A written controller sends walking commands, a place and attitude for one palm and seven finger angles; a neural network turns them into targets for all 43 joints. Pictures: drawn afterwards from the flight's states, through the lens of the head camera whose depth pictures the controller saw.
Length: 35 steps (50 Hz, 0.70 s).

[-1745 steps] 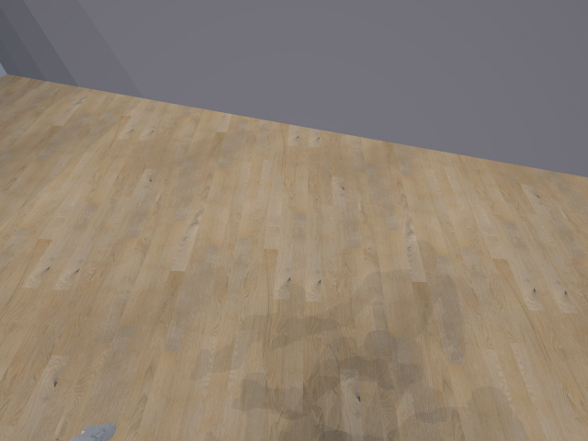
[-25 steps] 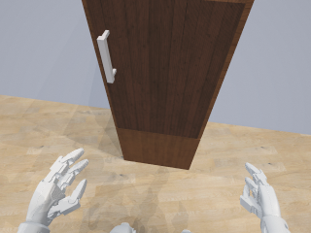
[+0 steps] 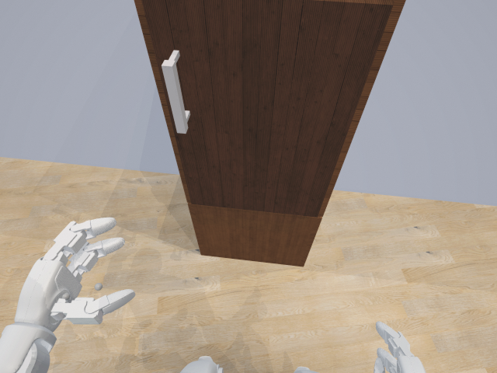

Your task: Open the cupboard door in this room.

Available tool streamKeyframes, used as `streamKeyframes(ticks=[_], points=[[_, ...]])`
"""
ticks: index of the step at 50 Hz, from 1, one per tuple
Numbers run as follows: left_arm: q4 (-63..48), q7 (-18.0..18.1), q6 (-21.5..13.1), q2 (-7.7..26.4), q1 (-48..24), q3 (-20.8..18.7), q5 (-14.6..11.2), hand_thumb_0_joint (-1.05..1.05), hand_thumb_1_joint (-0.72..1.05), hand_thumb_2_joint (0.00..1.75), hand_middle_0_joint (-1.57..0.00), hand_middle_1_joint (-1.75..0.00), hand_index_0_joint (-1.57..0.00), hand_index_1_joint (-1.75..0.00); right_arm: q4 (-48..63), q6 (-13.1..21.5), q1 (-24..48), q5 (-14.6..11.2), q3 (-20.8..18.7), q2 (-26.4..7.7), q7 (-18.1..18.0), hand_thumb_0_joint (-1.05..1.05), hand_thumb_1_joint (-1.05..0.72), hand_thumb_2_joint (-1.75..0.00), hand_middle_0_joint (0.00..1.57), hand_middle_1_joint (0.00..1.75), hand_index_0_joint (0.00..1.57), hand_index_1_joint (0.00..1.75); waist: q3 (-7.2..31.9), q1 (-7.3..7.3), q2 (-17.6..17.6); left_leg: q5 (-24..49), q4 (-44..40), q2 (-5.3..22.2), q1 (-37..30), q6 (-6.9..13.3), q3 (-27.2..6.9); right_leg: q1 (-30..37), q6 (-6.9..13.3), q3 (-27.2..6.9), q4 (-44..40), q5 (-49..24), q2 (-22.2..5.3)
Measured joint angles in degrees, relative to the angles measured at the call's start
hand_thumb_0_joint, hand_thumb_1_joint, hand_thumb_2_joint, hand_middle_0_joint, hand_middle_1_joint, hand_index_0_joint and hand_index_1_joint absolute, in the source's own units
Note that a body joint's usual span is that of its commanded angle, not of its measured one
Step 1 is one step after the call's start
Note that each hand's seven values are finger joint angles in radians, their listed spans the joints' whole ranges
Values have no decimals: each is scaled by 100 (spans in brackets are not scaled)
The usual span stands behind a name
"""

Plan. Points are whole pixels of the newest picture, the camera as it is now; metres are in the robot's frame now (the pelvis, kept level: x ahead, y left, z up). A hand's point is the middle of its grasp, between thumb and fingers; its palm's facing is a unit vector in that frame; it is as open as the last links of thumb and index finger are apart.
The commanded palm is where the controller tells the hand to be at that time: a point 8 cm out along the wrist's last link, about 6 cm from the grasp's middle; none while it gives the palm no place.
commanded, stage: raise the hand with hooked fingers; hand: left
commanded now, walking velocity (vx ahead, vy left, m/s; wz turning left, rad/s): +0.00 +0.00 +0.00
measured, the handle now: (178, 94) +0.59 +0.16 +0.12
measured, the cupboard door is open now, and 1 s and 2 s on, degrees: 0 0 0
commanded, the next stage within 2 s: move the hooked fingers beside the handle in 1.24 s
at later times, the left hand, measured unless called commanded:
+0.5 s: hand (53, 239) +0.27 +0.28 +0.11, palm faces -0.03 -1.00 -0.05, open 13.7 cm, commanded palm +0.25 +0.32 +0.12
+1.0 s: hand (54, 206) +0.31 +0.28 +0.14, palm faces -0.05 -1.00 -0.03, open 14.0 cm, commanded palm +0.28 +0.32 +0.14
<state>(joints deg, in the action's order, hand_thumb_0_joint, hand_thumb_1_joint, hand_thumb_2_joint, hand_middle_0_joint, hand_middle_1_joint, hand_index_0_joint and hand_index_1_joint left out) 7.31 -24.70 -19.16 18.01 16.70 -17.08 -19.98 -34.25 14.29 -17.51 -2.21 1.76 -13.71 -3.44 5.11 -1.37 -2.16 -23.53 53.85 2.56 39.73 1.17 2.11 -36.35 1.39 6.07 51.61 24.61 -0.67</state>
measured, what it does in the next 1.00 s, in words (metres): stands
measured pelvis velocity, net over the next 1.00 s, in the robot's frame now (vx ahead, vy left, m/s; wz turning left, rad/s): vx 0.02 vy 0.01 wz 0.00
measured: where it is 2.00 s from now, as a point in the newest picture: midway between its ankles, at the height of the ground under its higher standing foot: outside the picture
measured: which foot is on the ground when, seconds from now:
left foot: down 0.00-1.00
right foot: down 0.00-1.00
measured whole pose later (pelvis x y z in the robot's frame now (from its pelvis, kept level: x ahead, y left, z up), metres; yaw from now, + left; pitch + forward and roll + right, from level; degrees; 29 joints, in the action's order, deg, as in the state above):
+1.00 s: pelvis +0.02 +0.01 +0.03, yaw +0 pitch +4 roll -1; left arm 24.1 -33.4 -7.3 26.5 -5.4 -25.5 -20.1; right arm -33.4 12.1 -16.8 -3.2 2.8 -17.1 -5.1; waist 2.8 -0.3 -1.9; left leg -18.9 39.8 1.7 24.8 1.5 3.1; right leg -21.6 0.8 5.1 37.2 19.4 -0.5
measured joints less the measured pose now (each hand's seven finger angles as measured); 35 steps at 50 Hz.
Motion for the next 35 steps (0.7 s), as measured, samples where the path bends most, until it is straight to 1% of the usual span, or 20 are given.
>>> streamKeyframes(ticks=[4,8,12,22,28,35], points=[[77,-41,35,52,-163,8,27,1,1,52,-26,-87,-27,-87,-15,78,1,-22,-49,-174,-45,1,-90,-90,20,30,20,30,-52,14,34,27,-92,-31,-138,45,18,150,-43,-16,-118,-48,-23],[115,-65,148,128,-324,-43,39,1,-9,48,-27,-93,-27,-93,24,125,85,-35,-73,-249,-76,2,-90,-90,20,30,20,30,-78,21,76,54,-218,-46,-331,72,26,359,-71,-23,-283,-104,-27],[225,-109,311,227,-538,-152,15,0,-18,44,-28,-99,-28,-99,116,125,193,-46,-42,-249,-97,1,-90,-90,20,30,20,30,-93,46,103,87,-356,-60,-525,88,21,576,-93,-17,-463,-161,-26],[555,-350,805,446,-1172,-356,28,0,-40,34,-29,-113,-30,-114,233,53,367,-52,150,-148,-129,1,-90,-90,20,30,20,30,-148,188,54,186,-699,-102,-947,119,7,1042,-132,1,-882,-299,-37],[864,-526,1028,593,-1584,-521,23,0,-46,31,-30,-118,-30,-118,185,-29,346,-57,244,-108,-160,1,-90,-90,20,30,20,30,-192,233,29,261,-907,-123,-1149,120,13,1243,-137,-3,-1089,-374,-43],[1272,-715,1170,803,-2024,-711,16,-1,-49,30,-30,-119,-30,-119,94,-125,246,-76,259,-160,-202,1,-90,-90,20,30,20,30,-227,206,13,352,-1132,-129,-1334,104,28,1409,-125,-18,-1290,-456,-35]])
